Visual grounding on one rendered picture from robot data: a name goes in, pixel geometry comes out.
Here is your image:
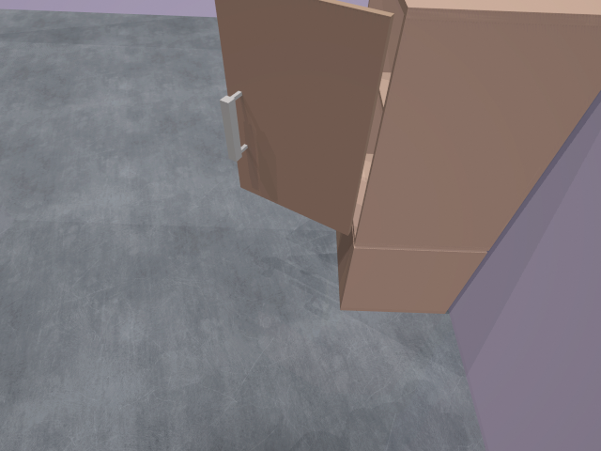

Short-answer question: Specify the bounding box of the cupboard door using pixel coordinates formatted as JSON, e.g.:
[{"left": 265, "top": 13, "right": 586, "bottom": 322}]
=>
[{"left": 215, "top": 0, "right": 394, "bottom": 235}]

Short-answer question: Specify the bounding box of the handle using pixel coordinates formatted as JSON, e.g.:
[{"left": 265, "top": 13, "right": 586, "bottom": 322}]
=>
[{"left": 220, "top": 91, "right": 248, "bottom": 162}]

